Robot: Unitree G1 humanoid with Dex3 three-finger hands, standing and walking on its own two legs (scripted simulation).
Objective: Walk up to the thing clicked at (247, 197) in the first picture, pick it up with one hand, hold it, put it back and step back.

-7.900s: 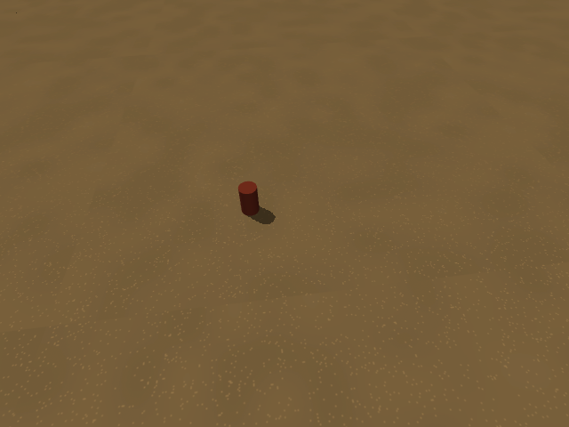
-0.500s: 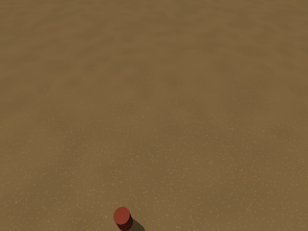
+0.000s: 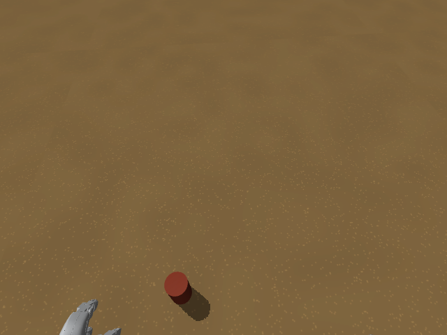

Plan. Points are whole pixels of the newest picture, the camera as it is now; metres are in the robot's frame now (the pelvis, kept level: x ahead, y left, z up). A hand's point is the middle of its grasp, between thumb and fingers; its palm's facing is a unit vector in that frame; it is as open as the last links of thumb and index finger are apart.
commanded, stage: go down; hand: left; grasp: from the side
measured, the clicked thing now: (178, 288) +0.38 +0.21 -0.69
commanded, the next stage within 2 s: none
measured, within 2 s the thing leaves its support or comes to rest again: neither
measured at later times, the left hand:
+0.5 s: hand out of the picture +0.15 +0.28 -0.18, palm faces +0.03 -0.95 -0.32, open 17.2 cm
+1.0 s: hand (94, 330) +0.18 +0.31 -0.24, palm faces +0.11 -0.96 -0.26, open 17.3 cm
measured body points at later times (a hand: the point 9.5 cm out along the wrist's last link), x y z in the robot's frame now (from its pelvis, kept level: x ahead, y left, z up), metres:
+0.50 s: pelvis +0.00 +0.02 -0.05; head +0.08 +0.04 +0.39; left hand +0.15 +0.33 -0.16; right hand +0.16 -0.24 -0.14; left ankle -0.01 +0.14 -0.73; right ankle +0.02 -0.12 -0.73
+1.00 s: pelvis -0.02 +0.02 -0.13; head +0.10 +0.05 +0.30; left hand +0.18 +0.36 -0.22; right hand +0.16 -0.24 -0.21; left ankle -0.01 +0.14 -0.73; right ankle +0.01 -0.12 -0.73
